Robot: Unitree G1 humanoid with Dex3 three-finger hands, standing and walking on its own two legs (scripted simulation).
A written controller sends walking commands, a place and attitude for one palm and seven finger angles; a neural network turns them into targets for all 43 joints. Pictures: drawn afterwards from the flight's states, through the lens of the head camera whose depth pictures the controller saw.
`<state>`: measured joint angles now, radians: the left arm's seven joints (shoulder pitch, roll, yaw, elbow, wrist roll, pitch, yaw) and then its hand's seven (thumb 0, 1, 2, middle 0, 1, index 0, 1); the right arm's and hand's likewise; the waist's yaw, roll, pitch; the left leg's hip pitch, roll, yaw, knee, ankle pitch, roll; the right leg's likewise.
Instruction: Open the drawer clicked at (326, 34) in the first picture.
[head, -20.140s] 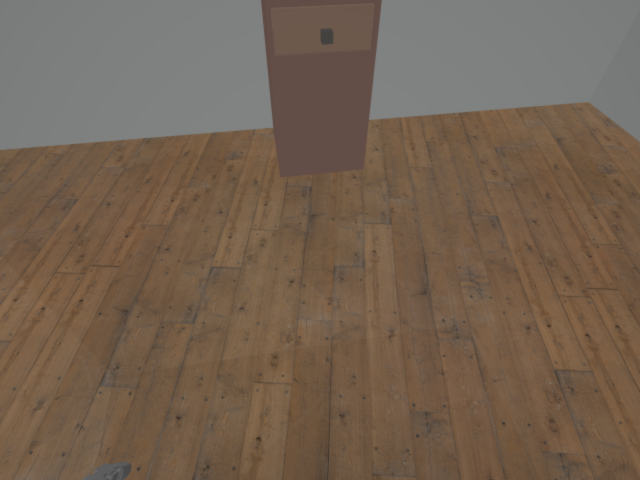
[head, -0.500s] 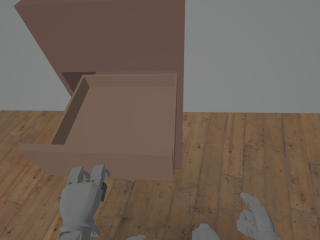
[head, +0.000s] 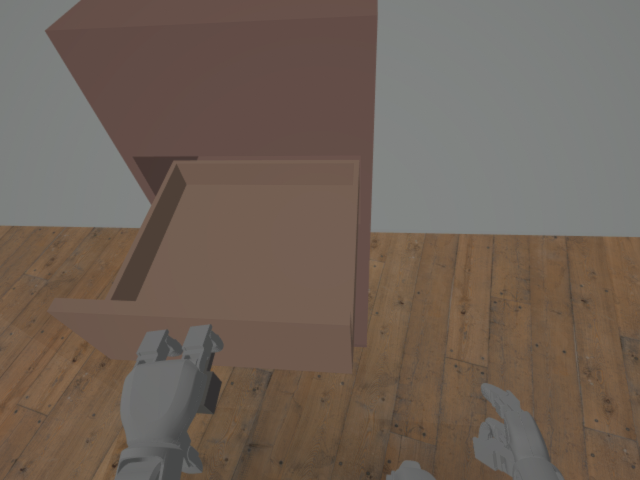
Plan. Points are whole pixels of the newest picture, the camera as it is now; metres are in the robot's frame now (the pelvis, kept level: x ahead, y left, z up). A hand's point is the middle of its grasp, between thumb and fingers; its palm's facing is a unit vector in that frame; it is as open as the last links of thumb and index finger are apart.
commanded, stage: lift the hand off the handle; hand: left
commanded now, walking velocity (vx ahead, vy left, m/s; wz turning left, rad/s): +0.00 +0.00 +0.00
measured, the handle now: (202, 375) +0.25 +0.19 -0.03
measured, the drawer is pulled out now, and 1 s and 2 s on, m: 0.30 0.30 0.30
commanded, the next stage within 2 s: draw the hand back to the body in 1.92 s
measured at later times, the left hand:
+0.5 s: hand (168, 390) +0.21 +0.21 +0.02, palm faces +0.04 -0.12 -0.99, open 13.8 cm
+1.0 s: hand (157, 375) +0.21 +0.20 +0.07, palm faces +0.08 -0.13 -0.99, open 13.8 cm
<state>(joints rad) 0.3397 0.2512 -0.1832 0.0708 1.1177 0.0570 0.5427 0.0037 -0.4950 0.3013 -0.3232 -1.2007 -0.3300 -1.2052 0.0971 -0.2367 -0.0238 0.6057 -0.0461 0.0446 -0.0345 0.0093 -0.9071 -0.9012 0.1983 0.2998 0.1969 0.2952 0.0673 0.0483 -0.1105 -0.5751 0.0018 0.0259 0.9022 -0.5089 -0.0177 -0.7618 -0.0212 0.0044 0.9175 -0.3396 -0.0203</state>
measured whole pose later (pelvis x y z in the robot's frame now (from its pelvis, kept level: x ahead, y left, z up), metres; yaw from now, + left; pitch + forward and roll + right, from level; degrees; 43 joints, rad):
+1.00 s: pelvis +0.01 +0.01 +0.03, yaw -2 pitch +3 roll +1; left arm 0.41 0.30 -0.17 -0.18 1.07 0.06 0.37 0.00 -0.50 0.30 -0.32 -1.20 -0.33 -1.20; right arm 0.08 -0.22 -0.01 0.62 -0.03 0.06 0.00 0.01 -0.91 -0.90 0.20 0.30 0.20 0.30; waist 0.11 0.07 -0.05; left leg -0.30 0.00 0.05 0.66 -0.42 0.00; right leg -0.49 -0.01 0.02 0.69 -0.26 0.00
